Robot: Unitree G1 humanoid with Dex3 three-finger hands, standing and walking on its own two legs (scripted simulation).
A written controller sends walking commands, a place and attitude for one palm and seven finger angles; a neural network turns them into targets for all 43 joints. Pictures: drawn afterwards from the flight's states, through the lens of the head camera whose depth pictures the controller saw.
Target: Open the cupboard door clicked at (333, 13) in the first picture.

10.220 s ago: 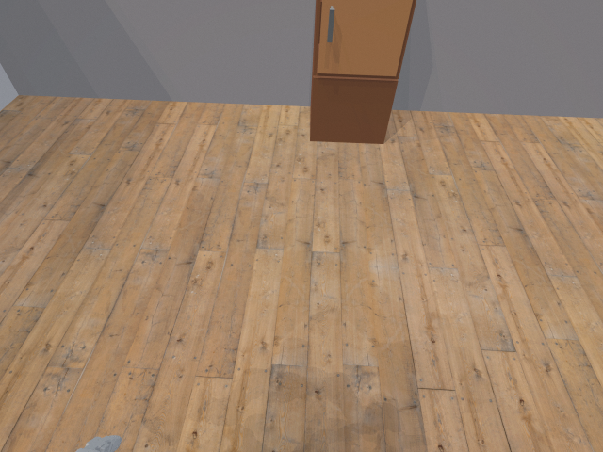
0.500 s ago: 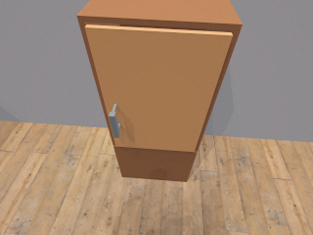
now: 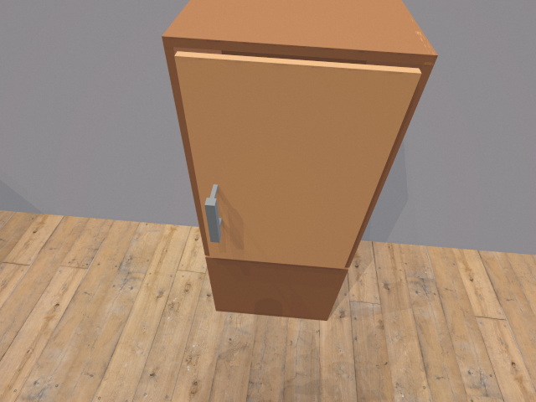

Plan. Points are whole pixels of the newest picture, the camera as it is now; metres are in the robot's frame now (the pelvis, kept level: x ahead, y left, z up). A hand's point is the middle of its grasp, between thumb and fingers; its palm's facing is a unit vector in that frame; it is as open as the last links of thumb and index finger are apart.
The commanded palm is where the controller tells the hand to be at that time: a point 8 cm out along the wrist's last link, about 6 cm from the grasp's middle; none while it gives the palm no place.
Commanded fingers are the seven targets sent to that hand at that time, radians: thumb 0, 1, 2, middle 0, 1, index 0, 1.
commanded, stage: come to a stop and stand still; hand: left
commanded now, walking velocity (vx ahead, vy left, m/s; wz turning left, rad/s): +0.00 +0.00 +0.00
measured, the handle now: (215, 214) +0.53 +0.15 -0.11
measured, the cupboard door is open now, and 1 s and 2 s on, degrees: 0 0 0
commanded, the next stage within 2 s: look again from close up in 0.22 s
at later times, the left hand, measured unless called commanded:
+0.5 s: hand out of the picture +0.00 +0.18 -0.17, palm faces +0.01 -0.98 -0.19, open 7.4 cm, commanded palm none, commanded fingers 0.00 0.90 0.90 -0.20 -0.30 -0.20 -0.30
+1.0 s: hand out of the picture +0.05 +0.18 -0.14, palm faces +0.17 -0.97 -0.20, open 7.3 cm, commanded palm +0.10 +0.22 -0.07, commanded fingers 0.00 0.78 0.85 -0.21 -0.38 -0.21 -0.38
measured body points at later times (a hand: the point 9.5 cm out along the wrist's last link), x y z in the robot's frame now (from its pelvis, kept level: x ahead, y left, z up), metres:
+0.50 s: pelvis +0.00 +0.00 +0.00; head +0.00 +0.01 +0.45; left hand +0.00 +0.23 -0.16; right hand +0.02 -0.23 -0.15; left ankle +0.02 +0.09 -0.74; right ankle +0.00 -0.13 -0.74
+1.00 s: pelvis +0.00 +0.00 +0.00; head +0.00 +0.00 +0.45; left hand +0.04 +0.23 -0.13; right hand +0.02 -0.24 -0.14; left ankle +0.02 +0.09 -0.74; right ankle +0.00 -0.13 -0.74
